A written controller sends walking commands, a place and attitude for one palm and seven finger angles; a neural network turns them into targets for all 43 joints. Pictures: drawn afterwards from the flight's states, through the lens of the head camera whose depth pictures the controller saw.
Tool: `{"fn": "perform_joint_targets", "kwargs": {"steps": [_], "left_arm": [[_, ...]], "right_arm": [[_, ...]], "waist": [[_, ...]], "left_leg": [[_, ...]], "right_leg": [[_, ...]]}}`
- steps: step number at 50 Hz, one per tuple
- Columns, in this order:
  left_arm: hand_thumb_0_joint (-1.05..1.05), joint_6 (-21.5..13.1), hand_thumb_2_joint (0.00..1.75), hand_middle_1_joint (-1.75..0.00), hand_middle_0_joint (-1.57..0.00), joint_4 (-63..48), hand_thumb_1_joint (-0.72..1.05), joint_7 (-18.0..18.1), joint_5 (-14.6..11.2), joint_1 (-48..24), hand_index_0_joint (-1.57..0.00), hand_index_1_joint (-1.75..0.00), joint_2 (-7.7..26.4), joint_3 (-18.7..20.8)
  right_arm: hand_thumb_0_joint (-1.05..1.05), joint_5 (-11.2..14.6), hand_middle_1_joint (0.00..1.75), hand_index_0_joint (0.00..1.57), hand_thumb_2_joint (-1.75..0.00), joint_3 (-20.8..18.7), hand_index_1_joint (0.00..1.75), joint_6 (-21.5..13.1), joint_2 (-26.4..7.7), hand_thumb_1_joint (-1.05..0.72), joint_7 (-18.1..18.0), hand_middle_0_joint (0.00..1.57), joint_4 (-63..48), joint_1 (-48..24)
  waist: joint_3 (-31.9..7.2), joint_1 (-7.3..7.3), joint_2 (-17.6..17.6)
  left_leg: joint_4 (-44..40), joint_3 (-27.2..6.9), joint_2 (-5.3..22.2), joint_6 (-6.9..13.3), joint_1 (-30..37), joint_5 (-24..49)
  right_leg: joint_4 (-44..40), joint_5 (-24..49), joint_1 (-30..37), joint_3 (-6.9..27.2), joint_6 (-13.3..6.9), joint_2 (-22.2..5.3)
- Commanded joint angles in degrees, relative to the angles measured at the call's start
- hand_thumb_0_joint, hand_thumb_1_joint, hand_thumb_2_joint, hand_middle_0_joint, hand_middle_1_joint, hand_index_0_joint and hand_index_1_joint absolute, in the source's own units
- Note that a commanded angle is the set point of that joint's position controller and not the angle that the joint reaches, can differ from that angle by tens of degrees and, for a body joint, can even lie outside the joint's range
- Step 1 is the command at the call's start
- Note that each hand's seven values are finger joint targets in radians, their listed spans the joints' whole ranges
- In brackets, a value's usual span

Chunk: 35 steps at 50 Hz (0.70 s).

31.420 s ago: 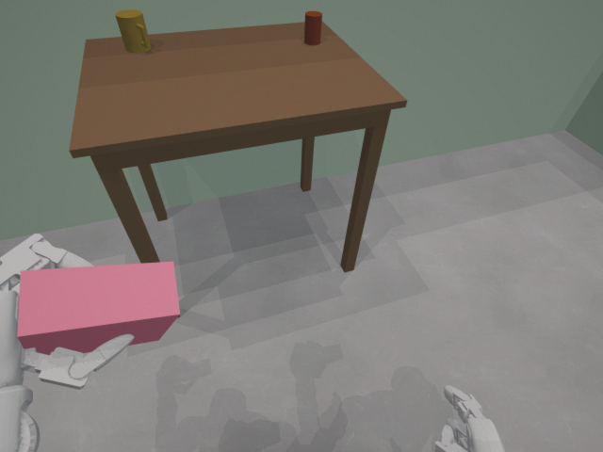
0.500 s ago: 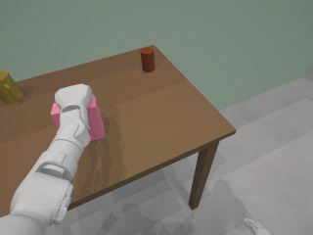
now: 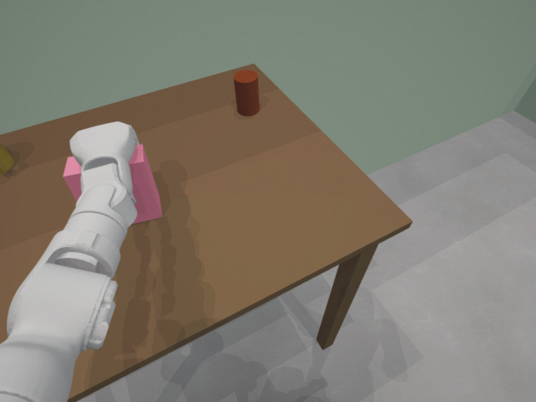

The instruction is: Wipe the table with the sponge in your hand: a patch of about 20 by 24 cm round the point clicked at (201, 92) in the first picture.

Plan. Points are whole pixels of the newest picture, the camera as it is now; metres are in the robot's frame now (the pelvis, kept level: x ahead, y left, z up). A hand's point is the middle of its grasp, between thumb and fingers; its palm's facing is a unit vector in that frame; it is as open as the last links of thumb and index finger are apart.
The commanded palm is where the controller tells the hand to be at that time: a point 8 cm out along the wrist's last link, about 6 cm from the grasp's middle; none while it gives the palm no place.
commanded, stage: wipe back along the third lane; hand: left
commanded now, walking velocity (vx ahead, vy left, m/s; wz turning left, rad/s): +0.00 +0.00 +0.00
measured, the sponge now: (121, 198) +0.44 +0.26 +0.05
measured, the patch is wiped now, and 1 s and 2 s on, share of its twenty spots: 1.00 1.00 1.00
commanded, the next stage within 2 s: slide back across to the middle lane in 1.62 s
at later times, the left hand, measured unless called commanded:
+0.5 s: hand (117, 182) +0.43 +0.24 +0.10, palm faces +0.03 -0.04 -1.00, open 9.6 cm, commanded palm +0.38 +0.22 +0.13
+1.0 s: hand (126, 205) +0.38 +0.21 +0.10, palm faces +0.09 -0.07 -0.99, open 9.6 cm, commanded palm +0.33 +0.20 +0.13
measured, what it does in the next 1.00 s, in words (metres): stands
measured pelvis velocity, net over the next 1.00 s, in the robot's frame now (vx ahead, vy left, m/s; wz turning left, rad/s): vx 0.04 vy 0.02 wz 0.02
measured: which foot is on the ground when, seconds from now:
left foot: down 0.00-1.00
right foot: down 0.00-1.00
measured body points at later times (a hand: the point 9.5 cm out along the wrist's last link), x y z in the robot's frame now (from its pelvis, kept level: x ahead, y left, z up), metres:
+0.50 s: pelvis +0.02 +0.02 +0.00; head +0.03 +0.00 +0.45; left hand +0.43 +0.24 +0.15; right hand +0.19 -0.21 -0.12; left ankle -0.02 +0.12 -0.74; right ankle -0.01 -0.11 -0.74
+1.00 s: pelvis +0.04 +0.02 +0.00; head +0.03 -0.01 +0.45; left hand +0.37 +0.21 +0.15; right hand +0.27 -0.19 -0.09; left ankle -0.02 +0.12 -0.74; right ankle +0.00 -0.11 -0.74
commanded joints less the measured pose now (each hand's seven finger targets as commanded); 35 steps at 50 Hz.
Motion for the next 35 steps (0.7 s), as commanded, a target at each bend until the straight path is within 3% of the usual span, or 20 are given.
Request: {"fn": "perform_joint_targets", "kwargs": {"steps": [1,4,8,9,12,15,18,21,22,23,24,27,31,34,35], "left_arm": [[0.0,1.8,1.3,-1.6,-1.2,-4.0,0.1,2.5,2.2,-14.7,-1.2,-1.6,9.7,-1.2],[0.0,1.9,1.3,-1.6,-1.2,-7.2,0.1,2.6,1.2,-11.5,-1.2,-1.6,5.1,-2.4],[0.0,4.2,1.3,-1.6,-1.2,-8.1,0.1,3.7,-1.6,-10.7,-1.2,-1.6,2.2,-3.9],[0.0,4.7,1.3,-1.6,-1.2,-8.8,0.1,3.8,-2.0,-11.2,-1.2,-1.6,3.8,-2.2],[0.0,7.5,1.3,-1.6,-1.2,-9.8,0.1,3.8,-2.6,-9.0,-1.2,-1.6,0.2,-5.3],[0.0,9.9,1.3,-1.6,-1.2,-11.9,0.1,3.3,-2.5,-7.9,-1.2,-1.6,-0.4,-5.5],[0.0,12.3,1.3,-1.6,-1.2,-16.2,0.1,2.3,-3.0,-5.1,-1.2,-1.6,-4.3,-8.4],[0.0,14.3,1.3,-1.6,-1.2,-18.1,0.1,1.4,-3.0,-4.3,-1.2,-1.6,-2.9,-7.6],[0.0,14.8,1.3,-1.6,-1.2,-20.1,0.1,0.9,-3.3,-3.8,-1.2,-1.6,-5.3,-9.6],[0.0,15.4,1.3,-1.6,-1.2,-21.3,0.1,0.5,-3.5,-2.2,-1.2,-1.6,-4.6,-8.8],[0.0,15.7,1.3,-1.6,-1.2,-23.0,0.1,0.1,-3.4,-1.1,-1.2,-1.6,-3.8,-8.1],[0.0,17.1,1.3,-1.6,-1.2,-27.6,0.1,-1.2,-3.8,2.1,-1.2,-1.6,-7.4,-11.5],[0.0,18.4,1.3,-1.6,-1.2,-33.7,0.1,-2.6,-4.0,7.3,-1.2,-1.6,-7.8,-12.1],[0.0,19.3,1.3,-1.6,-1.2,-38.8,0.1,-3.8,-4.3,9.1,-1.2,-1.6,-10.9,-15.0],[0.0,19.5,1.3,-1.6,-1.2,-39.5,0.1,-3.9,-4.1,10.0,-1.2,-1.6,-10.4,-15.1]], "right_arm": [[0.0,0.2,0.3,0.2,-0.9,-2.8,0.3,-1.9,-7.3,-0.9,0.4,0.2,-6.4,-1.8],[0.0,0.0,0.3,0.2,-0.9,-3.2,0.3,-1.6,-6.6,-0.9,1.0,0.2,-7.3,-3.0],[0.0,0.7,0.3,0.2,-0.9,-2.9,0.3,-1.3,-6.5,-0.9,1.4,0.2,-7.6,-5.3],[0.0,0.8,0.3,0.2,-0.9,-2.7,0.3,-1.3,-6.7,-0.9,1.3,0.2,-7.6,-6.3],[0.0,1.2,0.3,0.2,-0.9,-2.4,0.3,-0.8,-6.3,-0.9,1.8,0.2,-7.9,-8.0],[0.0,1.1,0.3,0.2,-0.9,-2.2,0.3,-0.2,-6.3,-0.9,1.9,0.2,-8.2,-9.6],[0.0,1.2,0.3,0.2,-0.9,-2.0,0.3,0.5,-5.8,-0.9,2.4,0.2,-9.7,-11.7],[0.0,1.2,0.3,0.2,-0.9,-1.7,0.3,1.4,-6.1,-0.9,2.3,0.2,-10.1,-13.0],[0.0,1.3,0.3,0.2,-0.9,-1.6,0.3,1.5,-5.7,-0.9,2.4,0.2,-11.0,-13.9],[0.0,1.2,0.3,0.2,-0.9,-1.5,0.3,1.7,-5.8,-0.9,2.4,0.2,-11.2,-14.2],[0.0,1.3,0.3,0.2,-0.9,-1.5,0.3,2.0,-5.9,-0.9,2.4,0.2,-11.8,-15.2],[0.0,1.4,0.3,0.2,-0.9,-1.1,0.3,2.7,-5.6,-0.9,2.9,0.2,-12.9,-16.6],[0.0,1.7,0.3,0.2,-0.9,-0.8,0.3,2.9,-5.5,-0.9,3.5,0.2,-14.3,-18.3],[0.0,2.0,0.3,0.2,-0.9,-0.7,0.3,3.1,-5.1,-0.9,4.3,0.2,-15.6,-19.9],[0.0,1.9,0.3,0.2,-0.9,-0.7,0.3,3.1,-5.3,-0.9,4.5,0.2,-15.2,-19.8]], "waist": [[-14.1,1.25,-5.1],[-17.0,2.65,-3.6],[-12.3,2.04,-6.8],[-12.4,2.67,-6.2],[-11.3,2.8,-5.2],[-12.2,3.3,-5.3],[-13.1,4.03,-4.2],[-12.7,4.0,-5.9],[-12.7,3.99,-5.4],[-13.2,4.42,-5.8],[-14.1,4.92,-5.9],[-13.4,4.69,-5.6],[-13.3,5.33,-6.4],[-13.8,5.34,-6.3],[-13.3,5.17,-6.5]], "left_leg": [[-2.2,2.5,-1.1,2.5,3.8,14.4],[-2.0,2.0,-0.6,2.2,6.7,18.5],[-3.1,1.9,-0.5,2.3,6.2,14.0],[-3.7,1.5,-0.3,2.2,6.0,14.4],[-3.9,1.7,-0.4,2.0,7.4,14.3],[-3.7,1.3,-0.2,1.9,8.8,17.1],[-3.6,1.3,-0.4,1.7,10.0,18.4],[-3.5,1.0,-0.4,1.7,10.5,19.4],[-3.3,1.2,-0.6,1.8,10.9,19.8],[-3.3,1.1,-0.7,1.8,11.0,20.3],[-3.2,0.9,-0.5,1.7,11.4,22.1],[-2.3,1.1,-0.6,1.8,12.5,24.5],[-1.2,1.0,-0.7,1.8,13.3,28.4],[-0.4,0.8,-0.4,1.8,14.2,32.4],[0.3,0.8,-0.4,1.9,14.6,32.9]], "right_leg": [[-1.5,16.8,10.6,-1.9,-2.1,-0.1],[-1.2,18.2,10.7,-2.5,-2.9,0.5],[-2.3,13.0,9.2,-3.1,-2.4,0.7],[-2.4,12.7,9.3,-3.0,-2.7,0.6],[-2.4,11.8,9.1,-3.5,-2.7,0.6],[-1.8,13.8,9.9,-3.8,-3.1,0.7],[-1.7,14.7,11.0,-4.1,-3.3,0.7],[-1.5,15.8,11.7,-4.2,-3.3,0.6],[-1.6,16.6,12.1,-4.2,-3.3,0.5],[-1.5,17.6,13.1,-4.2,-3.4,0.5],[-1.1,18.9,14.0,-4.0,-3.6,0.3],[-0.4,21.7,14.4,-4.4,-3.5,0.3],[0.6,25.9,16.0,-4.3,-3.4,0.1],[1.3,28.4,16.5,-4.5,-3.5,0.1],[1.7,29.5,16.3,-4.3,-3.4,0.1]]}}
